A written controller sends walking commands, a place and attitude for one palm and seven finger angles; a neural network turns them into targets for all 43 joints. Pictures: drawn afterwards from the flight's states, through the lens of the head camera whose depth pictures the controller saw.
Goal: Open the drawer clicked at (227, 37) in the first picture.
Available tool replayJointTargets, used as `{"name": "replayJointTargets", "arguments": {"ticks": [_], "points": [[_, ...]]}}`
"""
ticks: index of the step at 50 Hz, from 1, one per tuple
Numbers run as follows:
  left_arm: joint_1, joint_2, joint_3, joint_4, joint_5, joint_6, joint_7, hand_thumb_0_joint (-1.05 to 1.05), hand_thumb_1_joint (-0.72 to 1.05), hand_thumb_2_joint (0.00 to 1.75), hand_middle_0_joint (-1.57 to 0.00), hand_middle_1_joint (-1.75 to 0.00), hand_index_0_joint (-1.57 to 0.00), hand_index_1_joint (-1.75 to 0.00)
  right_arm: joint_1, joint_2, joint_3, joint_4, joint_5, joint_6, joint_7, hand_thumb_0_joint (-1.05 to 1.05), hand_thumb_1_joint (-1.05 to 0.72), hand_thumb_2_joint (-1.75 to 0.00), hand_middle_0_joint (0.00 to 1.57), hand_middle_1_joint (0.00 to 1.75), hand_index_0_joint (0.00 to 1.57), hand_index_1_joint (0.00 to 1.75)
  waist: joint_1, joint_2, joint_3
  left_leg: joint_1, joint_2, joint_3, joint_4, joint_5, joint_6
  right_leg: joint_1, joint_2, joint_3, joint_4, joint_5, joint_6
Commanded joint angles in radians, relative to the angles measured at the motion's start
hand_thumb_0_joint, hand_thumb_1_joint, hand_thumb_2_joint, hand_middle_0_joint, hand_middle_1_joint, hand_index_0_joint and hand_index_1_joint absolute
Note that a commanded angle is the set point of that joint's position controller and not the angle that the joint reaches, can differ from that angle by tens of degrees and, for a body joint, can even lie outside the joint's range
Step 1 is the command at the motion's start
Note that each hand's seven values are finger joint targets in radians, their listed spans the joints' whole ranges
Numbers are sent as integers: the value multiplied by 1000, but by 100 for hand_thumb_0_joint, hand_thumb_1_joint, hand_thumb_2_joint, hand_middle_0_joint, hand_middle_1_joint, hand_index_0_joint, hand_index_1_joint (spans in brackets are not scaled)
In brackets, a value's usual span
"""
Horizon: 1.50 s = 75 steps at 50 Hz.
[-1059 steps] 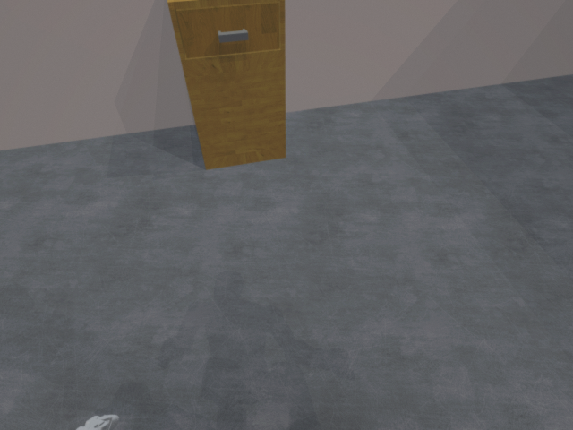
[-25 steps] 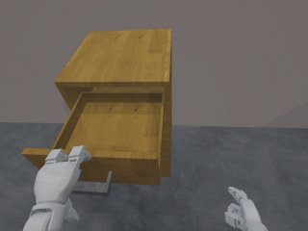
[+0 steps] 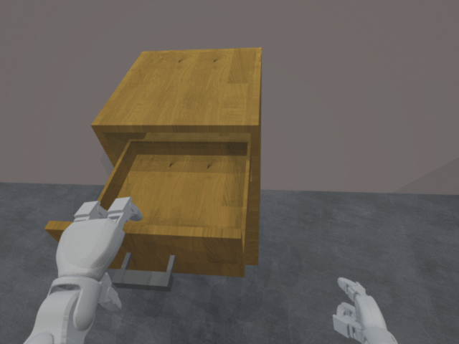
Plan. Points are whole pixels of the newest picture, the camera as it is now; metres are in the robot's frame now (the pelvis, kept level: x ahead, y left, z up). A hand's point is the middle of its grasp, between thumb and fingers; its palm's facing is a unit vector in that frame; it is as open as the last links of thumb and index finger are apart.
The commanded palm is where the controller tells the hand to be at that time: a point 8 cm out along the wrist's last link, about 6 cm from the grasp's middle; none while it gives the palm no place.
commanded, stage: lift the hand off the handle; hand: left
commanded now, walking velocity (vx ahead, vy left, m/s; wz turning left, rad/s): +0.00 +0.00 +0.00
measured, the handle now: (146, 269) +0.26 +0.23 -0.07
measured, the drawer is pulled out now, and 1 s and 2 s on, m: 0.30 0.30 0.30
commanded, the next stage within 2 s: draw the hand back to the body in 0.12 s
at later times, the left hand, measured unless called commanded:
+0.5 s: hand (102, 259) +0.20 +0.24 +0.08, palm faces +0.07 -0.10 -0.99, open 13.8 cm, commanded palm +0.18 +0.24 +0.14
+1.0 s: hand (104, 248) +0.20 +0.21 +0.13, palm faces +0.33 -0.83 -0.45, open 13.5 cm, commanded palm +0.16 +0.26 +0.16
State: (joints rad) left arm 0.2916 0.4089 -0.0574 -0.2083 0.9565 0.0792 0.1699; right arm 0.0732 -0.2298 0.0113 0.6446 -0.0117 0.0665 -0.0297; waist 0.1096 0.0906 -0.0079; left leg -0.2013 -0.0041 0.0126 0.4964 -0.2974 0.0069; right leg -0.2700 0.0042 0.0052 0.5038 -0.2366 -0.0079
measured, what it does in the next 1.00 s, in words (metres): stands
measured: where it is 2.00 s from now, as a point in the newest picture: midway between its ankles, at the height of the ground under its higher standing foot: outside the picture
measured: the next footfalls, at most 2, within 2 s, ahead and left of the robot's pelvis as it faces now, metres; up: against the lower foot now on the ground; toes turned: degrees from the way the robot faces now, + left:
none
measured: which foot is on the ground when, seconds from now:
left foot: down 0.00-1.00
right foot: down 0.00-1.00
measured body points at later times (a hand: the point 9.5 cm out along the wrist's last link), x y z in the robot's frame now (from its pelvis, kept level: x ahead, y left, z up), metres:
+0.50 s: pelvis +0.01 +0.00 +0.00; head +0.02 -0.04 +0.45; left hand +0.20 +0.24 +0.14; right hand +0.24 -0.20 -0.09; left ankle -0.02 +0.11 -0.74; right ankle +0.02 -0.12 -0.74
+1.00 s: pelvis +0.02 +0.00 +0.00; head +0.02 -0.02 +0.45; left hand +0.18 +0.26 +0.15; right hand +0.23 -0.20 -0.08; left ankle -0.02 +0.11 -0.74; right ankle +0.02 -0.12 -0.74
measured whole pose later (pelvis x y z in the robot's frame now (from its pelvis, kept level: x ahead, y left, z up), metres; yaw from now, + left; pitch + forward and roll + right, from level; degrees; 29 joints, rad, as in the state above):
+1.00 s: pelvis +0.02 +0.00 +0.00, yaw +2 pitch -3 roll +0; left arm 0.53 0.29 0.15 -0.46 0.07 -0.08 0.13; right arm 0.18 -0.20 0.04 0.58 0.00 -0.12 -0.09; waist 0.07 0.07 0.03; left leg -0.10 0.00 -0.02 0.46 -0.32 0.00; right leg -0.15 0.01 -0.02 0.46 -0.26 -0.01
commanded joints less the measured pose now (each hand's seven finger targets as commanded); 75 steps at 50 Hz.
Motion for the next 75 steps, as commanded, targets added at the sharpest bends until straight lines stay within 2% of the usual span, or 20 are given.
{"name": "replayJointTargets", "arguments": {"ticks": [1, 7, 17, 21, 24, 26, 27, 34, 36, 37, 41, 42, 44, 46, 47, 52, 59, 65, 68, 75], "points": [[-148, 155, 104, -240, 5, 1, 20, 0, -50, 30, -30, -120, -30, -120, -181, -94, -29, -178, 1, -50, 5, 0, -90, -90, 20, 30, 20, 30, 3, -39, -161, 10, -9, -4, -95, 252, 4, 127, 18, -5, -81, 142, -31], [-83, 151, 111, -240, 19, 3, 15, 0, -50, 30, -30, -120, -30, -120, -155, -90, -23, -184, 1, -52, 19, 0, -90, -90, 20, 30, 20, 30, 20, -86, -185, 3, -10, 5, -92, 277, 8, 155, 12, -14, -71, 177, -29], [-33, 151, 121, -330, 8, -17, 35, 0, -50, 30, -30, -120, -30, -120, -158, -90, -26, -195, 0, -51, 22, 0, -90, -90, 20, 30, 20, 30, 9, -33, -184, 27, -6, 6, -74, 288, 6, 126, 7, -6, -77, 181, -31], [12, 227, 201, -308, -15, -9, 28, 0, -50, 30, -30, -120, -30, -120, -183, -105, -27, -196, 7, -46, 14, 0, -90, -90, 20, 30, 20, 30, 9, -57, -146, 15, -8, 1, -77, 267, 3, 137, 11, 25, -90, 205, -30], [30, 186, 165, -327, -21, -14, 14, 0, -50, 30, -30, -120, -30, -120, -160, -100, -28, -202, 4, -40, 17, 0, -90, -90, 20, 30, 20, 30, 8, -69, -151, 21, -9, 10, -75, 281, 9, 131, 3, 3, -87, 210, -24], [39, 230, 211, -345, -39, -16, 11, 0, -50, 30, -30, -120, -30, -120, -185, -106, -26, -212, 11, -43, 13, 0, -90, -90, 20, 30, 20, 30, 6, -45, -146, 23, -4, 1, -74, 262, 5, 130, 6, 24, -95, 194, -28], [31, 202, 180, -359, -33, -22, 5, 0, -50, 30, -30, -120, -30, -120, -160, -100, -22, -214, 4, -43, 16, 0, -90, -90, 20, 30, 20, 30, 6, -51, -150, 20, -4, 7, -72, 259, 10, 124, -3, 0, -92, 180, -24], [93, 242, 234, -359, -56, -51, -3, 0, -50, 30, -30, -120, -30, -120, -141, -109, -29, -222, 4, -45, 9, 0, -90, -90, 20, 30, 20, 30, 8, -62, -141, 25, -2, 9, -62, 257, 11, 116, -7, 3, -97, 192, -20], [107, 294, 294, -380, -66, -57, 2, 0, -50, 30, -30, -120, -30, -120, -159, -117, -27, -230, 11, -46, 7, 0, -90, -90, 20, 30, 20, 30, 9, -39, -146, 21, 3, 0, -61, 250, 3, 124, -6, 28, -96, 195, -25], [107, 257, 260, -398, -61, -58, 0, 0, -50, 30, -30, -120, -30, -120, -143, -108, -24, -237, 6, -44, 10, 0, -90, -90, 20, 30, 20, 30, 13, -29, -156, 21, 3, 6, -61, 253, 8, 120, -15, 3, -91, 179, -22], [157, 285, 302, -404, -88, -67, -1, 0, -50, 30, -30, -120, -30, -120, -148, -116, -30, -243, 14, -49, 8, 0, -90, -90, 20, 30, 20, 30, 8, -26, -143, 24, 11, 1, -58, 261, 1, 109, -8, 12, -93, 188, -23], [116, -122, 201, -389, -822, -121, -29, 0, -47, 32, -30, -118, -30, -118, -58, -21, -25, -293, 34, -128, -13, 0, -90, -90, 20, 30, 20, 30, -97, -126, -78, 110, 46, -3, -68, 213, 30, 141, 1, -65, -77, 150, -14], [180, 50, 327, -434, -916, -188, -20, 0, -40, 34, -29, -113, -29, -113, -43, -63, -17, -258, 23, -193, -55, 0, -90, -90, 20, 30, 20, 30, -56, -131, -96, 109, 50, -12, -97, 233, 23, 166, -10, -65, -97, 125, -7], [135, 105, 381, -503, -944, -222, -5, 0, -32, 37, -29, -109, -29, -109, -34, -63, -7, -230, 10, -239, -74, 0, -90, -90, 20, 30, 20, 30, -51, -67, -101, 112, 44, -10, -101, 269, 9, 181, -25, -62, -98, 157, -5], [137, 63, 352, -508, -950, -232, -7, 0, -29, 39, -29, -107, -29, -107, -22, -57, -5, -228, 5, -257, -76, 0, -90, -90, 20, 30, 20, 30, -53, -47, -93, 104, 40, -5, -109, 274, 7, 182, -28, -65, -102, 170, -7], [164, 33, 361, -465, -974, -248, -21, 0, -12, 47, -27, -95, -27, -95, -14, -57, -7, -193, 5, -291, -65, 0, -90, -90, 20, 30, 20, 30, -54, 9, 5, 60, 41, -3, -121, 271, -4, 166, -31, -62, -128, 175, -15], [227, 42, 402, -488, -993, -267, -35, 0, 13, 57, -25, -80, -25, -80, -27, -58, -24, -184, 10, -302, -48, 0, -90, -90, 20, 30, 20, 30, -47, -49, -83, 74, 45, 0, -103, 342, 0, 205, -34, -60, -114, 261, -10], [231, 60, 431, -486, -999, -270, -33, 0, 34, 66, -24, -66, -24, -66, -29, -61, -34, -176, 16, -293, -51, 0, -90, -90, 20, 30, 20, 30, -50, -62, -99, 78, 44, 2, -97, 331, 2, 195, -36, -59, -113, 264, -6], [219, 57, 429, -496, -1002, -269, -32, 0, 44, 70, -23, -59, -23, -59, -30, -61, -32, -176, 21, -291, -54, 0, -90, -90, 20, 30, 20, 30, -53, -15, -80, 79, 43, 0, -101, 307, -1, 176, -36, -58, -118, 233, -8], [228, 77, 464, -500, -1007, -269, -30, 0, 69, 81, -22, -43, -22, -43, -31, -61, -35, -176, 23, -286, -53, 0, -90, -90, 20, 30, 20, 30, -49, -49, -94, 80, 42, -2, -92, 334, 1, 184, -37, -58, -110, 266, -6]]}}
